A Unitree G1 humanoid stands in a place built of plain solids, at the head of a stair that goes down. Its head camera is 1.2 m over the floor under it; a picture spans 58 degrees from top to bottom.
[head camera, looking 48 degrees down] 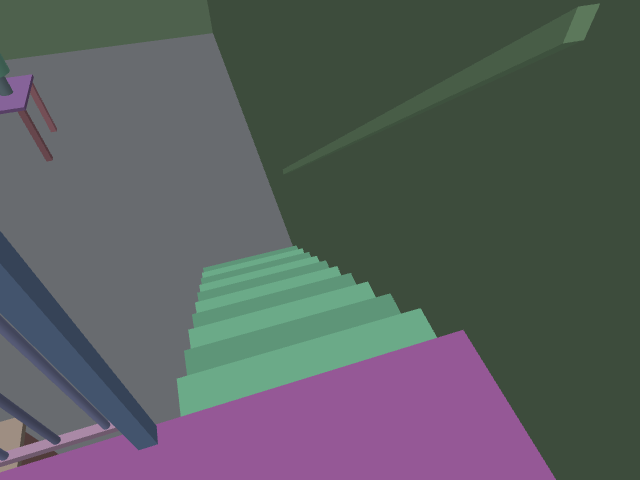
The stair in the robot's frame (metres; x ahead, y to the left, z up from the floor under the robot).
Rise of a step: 0.20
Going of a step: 0.22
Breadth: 0.91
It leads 18 degrees to the left of straight ahead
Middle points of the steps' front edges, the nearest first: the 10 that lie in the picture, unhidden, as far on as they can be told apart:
0.56 -0.02 0.00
0.77 0.05 -0.20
0.98 0.12 -0.40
1.19 0.19 -0.59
1.40 0.26 -0.79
1.61 0.32 -0.99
1.82 0.39 -1.19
2.03 0.46 -1.39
2.24 0.53 -1.58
2.44 0.59 -1.78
